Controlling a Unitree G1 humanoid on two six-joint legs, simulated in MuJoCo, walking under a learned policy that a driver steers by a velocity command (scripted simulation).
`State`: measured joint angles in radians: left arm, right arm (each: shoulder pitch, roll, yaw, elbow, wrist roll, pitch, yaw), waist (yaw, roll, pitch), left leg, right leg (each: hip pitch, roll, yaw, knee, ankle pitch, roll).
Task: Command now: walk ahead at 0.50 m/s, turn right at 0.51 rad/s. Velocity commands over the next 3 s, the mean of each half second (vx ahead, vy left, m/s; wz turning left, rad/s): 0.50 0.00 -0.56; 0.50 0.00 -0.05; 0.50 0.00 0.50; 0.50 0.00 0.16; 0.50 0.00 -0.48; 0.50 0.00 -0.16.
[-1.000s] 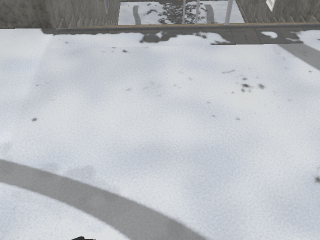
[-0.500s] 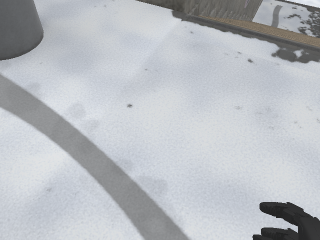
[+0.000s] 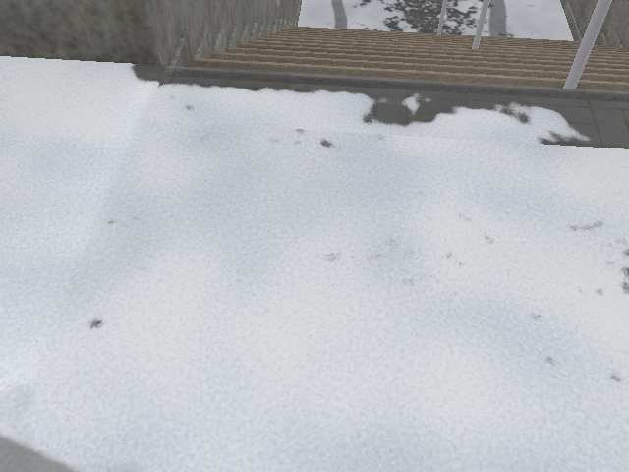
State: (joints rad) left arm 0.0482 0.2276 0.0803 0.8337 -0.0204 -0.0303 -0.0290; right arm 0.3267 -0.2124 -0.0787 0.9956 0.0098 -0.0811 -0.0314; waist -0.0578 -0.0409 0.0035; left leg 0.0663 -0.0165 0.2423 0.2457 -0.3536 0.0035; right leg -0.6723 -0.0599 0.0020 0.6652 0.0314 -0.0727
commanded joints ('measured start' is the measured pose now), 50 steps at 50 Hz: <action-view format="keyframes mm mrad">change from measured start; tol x32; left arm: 1 -97 63 9 -114 0 -13 -27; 6 364 298 84 -43 2 -17 -3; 30 441 113 7 -66 -29 -44 48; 50 -39 129 10 -202 3 -92 17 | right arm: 1 -24 -193 -43 -45 6 9 -8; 23 -453 -136 -9 -302 3 -46 35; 29 17 -310 -65 -192 -37 -60 42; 50 43 -210 -22 -142 24 14 18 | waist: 1 37 122 49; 6 147 -174 -408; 27 16 -74 -101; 29 8 354 -340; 50 46 145 -31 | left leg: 1 44 316 -49 80 885 110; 4 -150 248 -12 590 1011 47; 6 -798 -39 -271 1187 -237 -18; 7 -922 17 -353 1201 -161 15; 25 -500 22 -328 221 329 -7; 29 289 390 -895 121 78 283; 50 -240 180 -559 101 294 163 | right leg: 1 16 37 -82 -36 -171 -46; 4 585 122 -68 -132 -143 -139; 6 1136 -287 851 -349 -286 -412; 15 456 -65 273 -457 93 -215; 25 527 -77 411 -288 -120 -123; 31 -130 87 207 639 -507 30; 50 409 61 42 -264 -91 55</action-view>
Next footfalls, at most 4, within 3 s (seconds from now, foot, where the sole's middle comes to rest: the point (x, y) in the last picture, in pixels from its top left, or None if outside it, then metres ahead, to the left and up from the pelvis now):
0.08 right None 0.21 -0.11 -0.77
0.56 left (300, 448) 0.53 0.02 -0.77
1.04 right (430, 385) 0.65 -0.27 -0.77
1.52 left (312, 280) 0.95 -0.02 -0.77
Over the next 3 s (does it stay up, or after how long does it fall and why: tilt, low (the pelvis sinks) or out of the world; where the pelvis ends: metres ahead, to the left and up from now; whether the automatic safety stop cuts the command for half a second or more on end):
stays up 1.62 -0.21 -0.01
